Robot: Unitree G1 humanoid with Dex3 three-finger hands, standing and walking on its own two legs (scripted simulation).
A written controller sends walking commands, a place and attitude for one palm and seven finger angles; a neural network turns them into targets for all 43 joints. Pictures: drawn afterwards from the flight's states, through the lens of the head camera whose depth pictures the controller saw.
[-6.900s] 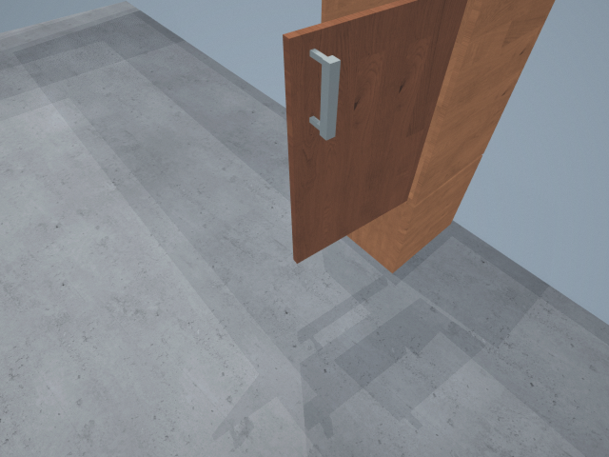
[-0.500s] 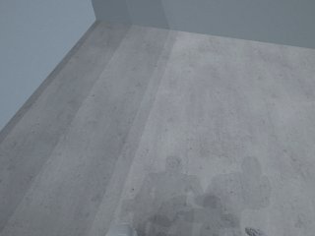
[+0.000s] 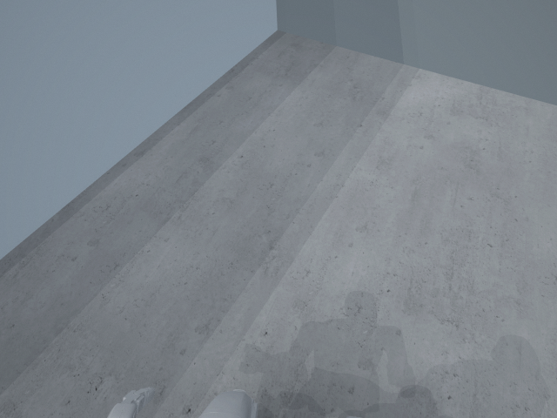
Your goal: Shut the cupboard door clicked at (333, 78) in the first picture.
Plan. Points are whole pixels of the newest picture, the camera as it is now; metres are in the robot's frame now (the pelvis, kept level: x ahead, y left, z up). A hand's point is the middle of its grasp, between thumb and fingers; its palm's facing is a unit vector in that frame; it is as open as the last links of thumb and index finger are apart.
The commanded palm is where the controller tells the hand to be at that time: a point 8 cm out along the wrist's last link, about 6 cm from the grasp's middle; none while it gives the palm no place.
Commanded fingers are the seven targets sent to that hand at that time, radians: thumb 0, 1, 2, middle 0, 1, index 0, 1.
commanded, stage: walk to a spot facing it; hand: left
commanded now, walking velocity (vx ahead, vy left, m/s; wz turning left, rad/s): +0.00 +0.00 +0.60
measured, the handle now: out of the picture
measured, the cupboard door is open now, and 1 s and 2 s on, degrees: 84 84 84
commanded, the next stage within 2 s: none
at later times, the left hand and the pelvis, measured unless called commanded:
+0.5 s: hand out of the picture +0.06 +0.22 -0.15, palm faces +0.31 -0.91 -0.28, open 7.4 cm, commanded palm none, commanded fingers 0.00 0.90 0.90 -0.20 -0.30 -0.20 -0.30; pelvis +0.02 -0.02 +0.01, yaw +18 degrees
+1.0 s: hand out of the picture -0.06 +0.18 -0.18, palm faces +0.61 -0.75 -0.25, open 7.4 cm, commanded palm none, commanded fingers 0.00 0.90 0.90 -0.20 -0.30 -0.20 -0.30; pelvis +0.03 -0.02 +0.00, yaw +37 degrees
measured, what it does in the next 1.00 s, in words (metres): steps on the spot, turning left: left foot, then right foot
